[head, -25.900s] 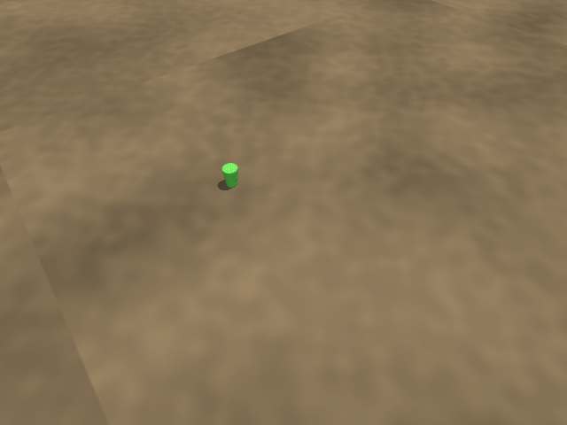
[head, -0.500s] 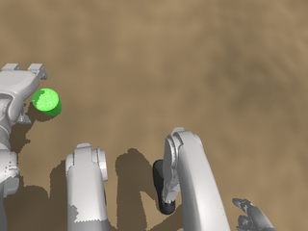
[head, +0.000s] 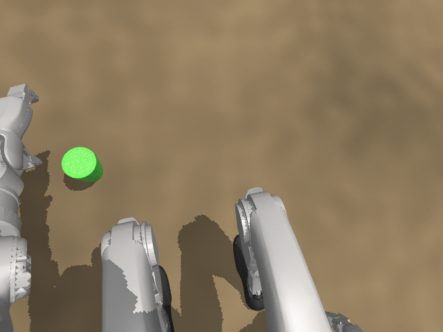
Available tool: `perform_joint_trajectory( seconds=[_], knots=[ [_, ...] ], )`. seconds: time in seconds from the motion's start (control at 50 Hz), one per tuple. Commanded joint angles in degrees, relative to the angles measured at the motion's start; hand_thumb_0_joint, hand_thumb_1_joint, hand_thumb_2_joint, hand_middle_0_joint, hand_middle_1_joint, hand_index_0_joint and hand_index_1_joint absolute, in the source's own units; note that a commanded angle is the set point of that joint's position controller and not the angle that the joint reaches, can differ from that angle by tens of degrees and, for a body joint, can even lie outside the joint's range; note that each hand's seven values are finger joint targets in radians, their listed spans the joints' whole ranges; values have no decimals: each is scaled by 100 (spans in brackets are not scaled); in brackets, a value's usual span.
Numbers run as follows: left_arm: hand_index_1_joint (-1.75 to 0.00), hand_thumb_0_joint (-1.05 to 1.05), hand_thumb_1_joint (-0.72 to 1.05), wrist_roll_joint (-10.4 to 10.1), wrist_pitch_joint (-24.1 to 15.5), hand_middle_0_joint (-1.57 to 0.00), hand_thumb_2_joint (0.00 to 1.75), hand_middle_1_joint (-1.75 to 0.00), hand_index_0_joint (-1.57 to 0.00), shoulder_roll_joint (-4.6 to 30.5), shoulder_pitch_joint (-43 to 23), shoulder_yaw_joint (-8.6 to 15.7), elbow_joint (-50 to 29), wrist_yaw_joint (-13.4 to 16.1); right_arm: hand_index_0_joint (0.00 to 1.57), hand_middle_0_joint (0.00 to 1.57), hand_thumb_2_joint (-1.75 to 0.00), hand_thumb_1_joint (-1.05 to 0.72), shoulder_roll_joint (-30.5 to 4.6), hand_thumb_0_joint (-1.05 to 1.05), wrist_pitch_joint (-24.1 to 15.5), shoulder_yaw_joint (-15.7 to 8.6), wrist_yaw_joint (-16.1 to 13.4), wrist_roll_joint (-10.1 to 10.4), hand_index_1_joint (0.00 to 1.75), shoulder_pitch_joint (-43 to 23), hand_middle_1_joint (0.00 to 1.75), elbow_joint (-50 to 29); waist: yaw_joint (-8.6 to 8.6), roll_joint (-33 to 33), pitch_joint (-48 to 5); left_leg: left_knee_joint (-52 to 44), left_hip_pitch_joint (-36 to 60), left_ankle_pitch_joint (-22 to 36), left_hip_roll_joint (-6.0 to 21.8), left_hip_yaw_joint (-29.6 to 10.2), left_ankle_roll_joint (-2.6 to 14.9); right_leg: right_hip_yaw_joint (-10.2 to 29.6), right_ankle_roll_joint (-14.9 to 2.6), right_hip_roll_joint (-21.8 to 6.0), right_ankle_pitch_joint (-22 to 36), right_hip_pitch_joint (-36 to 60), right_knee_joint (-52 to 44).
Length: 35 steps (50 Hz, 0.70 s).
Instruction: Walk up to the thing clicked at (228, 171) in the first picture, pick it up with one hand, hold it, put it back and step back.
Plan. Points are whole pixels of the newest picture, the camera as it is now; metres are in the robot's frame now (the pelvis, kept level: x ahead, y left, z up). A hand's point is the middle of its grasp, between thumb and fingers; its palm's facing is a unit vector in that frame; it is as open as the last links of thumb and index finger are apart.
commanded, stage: home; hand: left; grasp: from above
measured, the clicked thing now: (86, 167) +0.47 +0.25 -0.34
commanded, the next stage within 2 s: none
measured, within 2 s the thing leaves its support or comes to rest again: neither
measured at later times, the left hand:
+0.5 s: hand out of the picture +0.27 +0.21 +0.08, palm faces -0.16 -0.82 -0.55, open 7.5 cm
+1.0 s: hand out of the picture +0.22 +0.18 +0.27, palm faces +0.16 -0.96 -0.21, open 7.4 cm
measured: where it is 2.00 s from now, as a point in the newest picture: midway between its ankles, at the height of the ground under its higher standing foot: (208, 302)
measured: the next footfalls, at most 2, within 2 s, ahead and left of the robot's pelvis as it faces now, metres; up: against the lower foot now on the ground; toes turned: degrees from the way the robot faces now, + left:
none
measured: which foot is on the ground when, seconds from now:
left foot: down 0.00-1.00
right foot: down 0.00-1.00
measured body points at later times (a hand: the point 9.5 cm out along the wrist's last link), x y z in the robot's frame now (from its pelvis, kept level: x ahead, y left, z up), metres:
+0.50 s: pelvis +0.01 -0.02 +0.18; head +0.13 +0.02 +0.62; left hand +0.28 +0.25 +0.12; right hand +0.24 -0.24 +0.10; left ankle +0.06 +0.11 -0.36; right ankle +0.11 -0.15 -0.36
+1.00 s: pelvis +0.07 -0.01 +0.31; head +0.08 -0.01 +0.76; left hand +0.21 +0.23 +0.29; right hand +0.23 -0.25 +0.24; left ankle +0.06 +0.11 -0.36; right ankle +0.10 -0.15 -0.36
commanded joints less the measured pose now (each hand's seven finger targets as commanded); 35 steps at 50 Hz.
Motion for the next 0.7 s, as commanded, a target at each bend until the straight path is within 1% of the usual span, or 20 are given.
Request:
perform_joint_trajectory(
  seconds=[0.0,0.02,0.04,0.06,0.12,0.14,0.16,0.18,0.24,0.26,0.3,0.34,0.36,0.38,0.48,0.5,0.54,0.62,0.64,0.68],
  knots=[
    [-44,0,43,-1256,79,-20,88,-44,-19,1086,198,322,-2841,-630,20,20,-90,-90,-1622,0,37,-626,-210,159,30,777,30,-629,402,582,-4251,-2269,3531,2312,-112,51,-82,-424,-607,181,1758,3142,-1541],
    [-43,0,49,-1522,109,-20,89,-43,-20,1060,394,410,-3185,-722,20,20,-90,-90,-1608,0,43,-649,-261,179,30,696,30,-638,438,462,-4263,-2332,3658,2321,-96,35,-80,-385,-604,166,1833,3295,-1663],
    [-44,0,55,-1695,135,-21,92,-43,-20,910,605,335,-3404,-792,20,20,-90,-90,-1537,0,38,-652,-298,196,30,652,30,-666,420,362,-4189,-2445,3766,2346,-56,27,-77,-369,-587,178,1848,3416,-1772],
    [-39,0,63,-1899,131,-20,90,-39,-20,810,655,387,-3820,-803,20,20,-90,-90,-1500,0,24,-687,-347,218,30,575,30,-673,456,376,-4129,-2520,3926,2306,-59,-11,-84,-333,-600,161,1798,3422,-1912],
    [-30,0,87,-2279,154,-20,90,-30,-20,634,971,494,-4564,-688,20,20,-90,-90,-1341,0,-19,-778,-447,295,30,288,30,-743,629,658,-4047,-2946,4521,2043,6,-94,-121,-292,-613,147,1409,3400,-2244],
    [-30,0,90,-2381,181,-20,90,-30,-20,403,1206,357,-4615,-634,20,20,-90,-90,-1276,0,-42,-782,-464,304,30,200,30,-775,612,656,-3903,-3092,4534,1826,44,-19,-111,-283,-607,163,1240,3479,-2394],
    [-30,0,90,-2479,231,-20,90,-30,-20,242,1407,344,-4591,-562,20,20,-90,-90,-1243,0,-62,-791,-494,324,30,125,30,-776,610,518,-3708,-3275,4552,1538,63,-10,-93,-268,-591,163,1044,3520,-2573],
    [-30,0,90,-2571,287,-20,90,-30,-20,-37,1680,147,-4587,-510,20,20,-90,-90,-1163,0,-103,-775,-515,347,30,31,30,-778,588,553,-3496,-3539,4579,1309,84,-3,-84,-250,-554,157,942,3642,-2716],
    [-30,0,90,-2934,554,-20,90,-30,-20,-390,2171,-47,-4710,-391,20,20,-90,-90,-1121,0,-247,-771,-582,391,30,-203,30,-795,632,591,-3029,-4216,4889,684,144,-92,-81,-264,-497,172,647,3941,-3113],
    [-30,0,90,-3054,652,-20,90,-30,-20,-494,2183,-107,-4908,-378,20,20,-90,-90,-1121,0,-294,-792,-610,411,30,-265,30,-839,596,513,-3071,-4386,5109,598,159,-109,-83,-263,-484,183,608,4070,-3296],
    [-30,0,90,-3351,852,-20,90,-30,-20,-585,2407,-174,-5271,-368,20,20,-90,-90,-1107,0,-408,-772,-681,455,30,-463,30,-915,641,603,-2985,-4715,5462,378,169,-161,-101,-261,-462,191,501,4330,-3561],
    [-30,0,90,-3712,1018,-20,90,-30,-20,-821,2776,-274,-5497,-337,20,20,-90,-90,-1038,0,-538,-703,-773,497,30,-639,30,-984,579,338,-2790,-4878,5554,259,135,-134,-76,-220,-435,198,399,4629,-3914],
    [-30,0,90,-3890,1091,-20,90,-30,-20,-771,2953,-149,-5556,-294,20,20,-90,-90,-1021,0,-599,-664,-823,515,30,-736,30,-1012,624,221,-2708,-4968,5623,184,126,-135,-61,-186,-426,196,331,4796,-4054],
    [-30,0,90,-4032,1141,-20,90,-30,-20,-910,3075,-216,-5659,-272,20,20,-90,-90,-990,0,-662,-618,-876,527,30,-795,30,-1026,589,242,-2574,-5093,5710,207,115,-146,-64,-165,-416,183,363,4864,-4163],
    [-30,0,90,-4670,1462,-20,90,-30,-20,-1091,4048,-64,-5999,-96,20,20,-90,-90,-754,0,-890,-477,-1086,568,30,-875,30,-1197,637,-84,-2183,-5555,6111,538,52,70,-21,35,-405,193,476,6008,-5053],
    [-30,0,90,-4822,1541,-20,90,-30,-20,-1212,4292,-117,-6029,-84,20,20,-90,-90,-716,0,-934,-448,-1123,571,30,-873,30,-1224,651,-125,-2084,-5676,6229,611,50,92,-24,52,-407,198,516,6217,-5214],
    [-30,0,90,-5100,1664,-20,90,-30,-20,-1294,4621,-49,-6207,-50,20,20,-90,-90,-647,0,-1002,-405,-1191,566,30,-823,30,-1247,666,-182,-2066,-5895,6526,952,46,112,-25,59,-401,204,798,6658,-5489],
    [-30,0,90,-5446,1957,-20,90,-30,-20,-1574,5436,-46,-6498,-64,20,20,-90,-90,-563,0,-1091,-339,-1348,562,30,-662,30,-1317,741,-109,-1912,-6381,7216,1688,70,86,-70,-21,-406,232,1417,7237,-5869],
    [-30,0,90,-5553,2048,-20,90,-30,-20,-1616,5635,-12,-6569,-74,20,20,-90,-90,-558,0,-1105,-306,-1386,577,30,-617,30,-1366,804,-157,-1818,-6552,7397,1709,73,61,-84,-34,-404,226,1417,7374,-6008],
    [-30,0,90,-5766,2188,-20,90,-30,-20,-1791,5901,5,-6879,-108,20,20,-90,-90,-512,0,-1157,-270,-1470,568,30,-530,30,-1417,787,-112,-1646,-6804,7644,1830,88,66,-90,-54,-398,250,1528,7674,-6282]
  ],
)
